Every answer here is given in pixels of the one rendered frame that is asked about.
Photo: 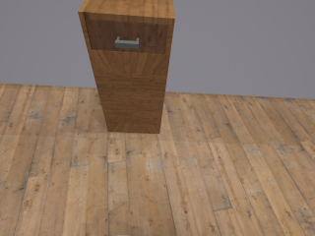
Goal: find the handle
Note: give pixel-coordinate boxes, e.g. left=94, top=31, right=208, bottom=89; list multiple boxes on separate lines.
left=114, top=36, right=140, bottom=49

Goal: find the drawer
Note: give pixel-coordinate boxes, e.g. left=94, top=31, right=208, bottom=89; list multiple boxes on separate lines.
left=86, top=19, right=168, bottom=54

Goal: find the cabinet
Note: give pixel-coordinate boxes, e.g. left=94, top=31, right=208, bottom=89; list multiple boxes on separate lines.
left=78, top=0, right=175, bottom=134

